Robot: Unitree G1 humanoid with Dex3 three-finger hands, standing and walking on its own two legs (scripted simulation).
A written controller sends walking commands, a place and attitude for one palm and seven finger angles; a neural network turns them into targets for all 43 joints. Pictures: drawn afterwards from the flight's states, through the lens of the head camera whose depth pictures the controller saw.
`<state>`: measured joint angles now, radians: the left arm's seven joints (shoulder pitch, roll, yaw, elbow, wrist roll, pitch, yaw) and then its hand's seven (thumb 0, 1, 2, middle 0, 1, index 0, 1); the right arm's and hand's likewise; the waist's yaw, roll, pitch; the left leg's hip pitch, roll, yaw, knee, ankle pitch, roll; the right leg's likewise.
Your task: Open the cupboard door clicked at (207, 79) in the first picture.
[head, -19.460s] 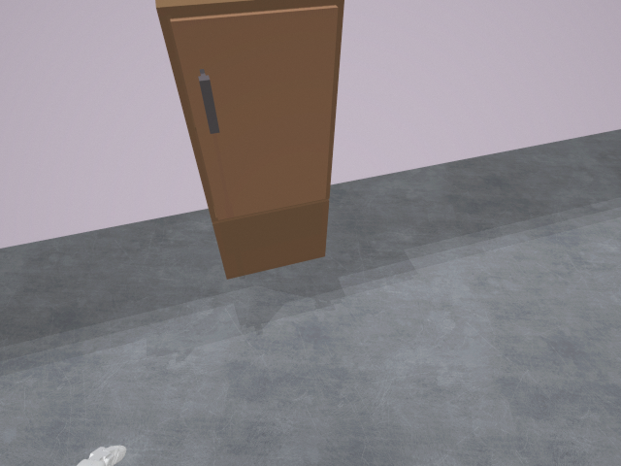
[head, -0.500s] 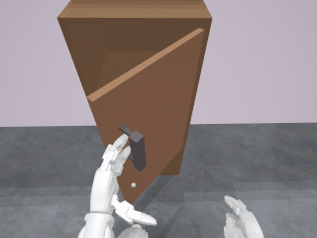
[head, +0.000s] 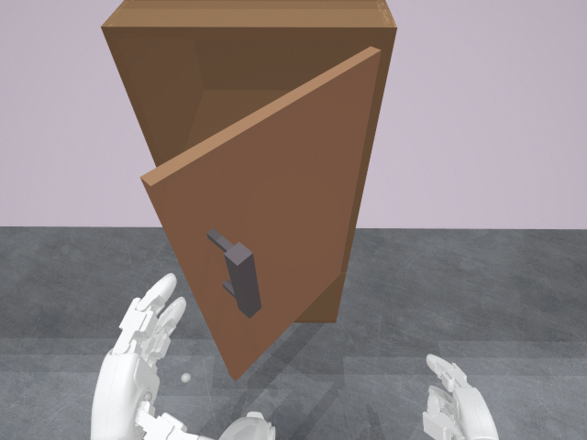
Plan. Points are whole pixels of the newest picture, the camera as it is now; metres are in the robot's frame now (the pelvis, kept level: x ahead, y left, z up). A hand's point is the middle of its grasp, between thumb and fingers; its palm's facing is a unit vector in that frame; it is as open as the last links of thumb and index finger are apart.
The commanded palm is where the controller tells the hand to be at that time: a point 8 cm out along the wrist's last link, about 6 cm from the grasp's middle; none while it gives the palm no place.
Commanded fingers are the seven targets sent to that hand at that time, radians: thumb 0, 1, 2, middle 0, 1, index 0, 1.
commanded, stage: slide the hand sideways off the handle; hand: left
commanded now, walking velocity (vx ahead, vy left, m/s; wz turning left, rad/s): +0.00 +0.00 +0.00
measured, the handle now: (233, 274) +0.31 +0.10 +0.08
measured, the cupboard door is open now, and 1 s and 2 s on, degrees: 48 48 48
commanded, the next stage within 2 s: draw the hand back to the body in 0.14 s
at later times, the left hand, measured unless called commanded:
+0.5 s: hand (136, 384) +0.16 +0.17 +0.12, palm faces +0.06 -1.00 -0.06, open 16.3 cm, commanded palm +0.13 +0.22 +0.12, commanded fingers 0.00 -0.50 0.30 -0.15 -0.30 -0.15 -0.30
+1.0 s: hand (50, 352) +0.18 +0.23 +0.16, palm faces +0.25 -0.92 -0.30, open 14.4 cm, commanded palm +0.14 +0.28 +0.19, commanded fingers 0.00 0.17 0.58 -0.17 -0.30 -0.17 -0.30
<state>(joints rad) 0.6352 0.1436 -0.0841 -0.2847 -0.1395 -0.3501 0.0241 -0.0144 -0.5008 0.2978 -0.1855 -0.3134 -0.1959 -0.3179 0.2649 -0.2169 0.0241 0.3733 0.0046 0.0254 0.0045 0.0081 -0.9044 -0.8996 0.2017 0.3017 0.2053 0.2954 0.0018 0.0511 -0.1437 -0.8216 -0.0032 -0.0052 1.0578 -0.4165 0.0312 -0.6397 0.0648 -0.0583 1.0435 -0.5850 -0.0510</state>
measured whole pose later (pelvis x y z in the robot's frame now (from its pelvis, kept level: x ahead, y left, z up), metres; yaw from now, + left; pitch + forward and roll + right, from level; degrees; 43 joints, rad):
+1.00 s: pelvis +0.01 +0.03 +0.05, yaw +0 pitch +3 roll -3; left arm 0.65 0.32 0.11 -0.49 -0.08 -0.05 0.11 -0.01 -0.16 0.44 -0.16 -0.30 -0.17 -0.30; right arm 0.27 -0.21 0.07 0.44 0.03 -0.04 -0.10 0.01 -0.90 -0.90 0.20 0.30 0.21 0.30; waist 0.05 0.06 -0.10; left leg -0.50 -0.03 0.01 0.76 -0.30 0.07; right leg -0.31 0.04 -0.03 0.70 -0.43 -0.01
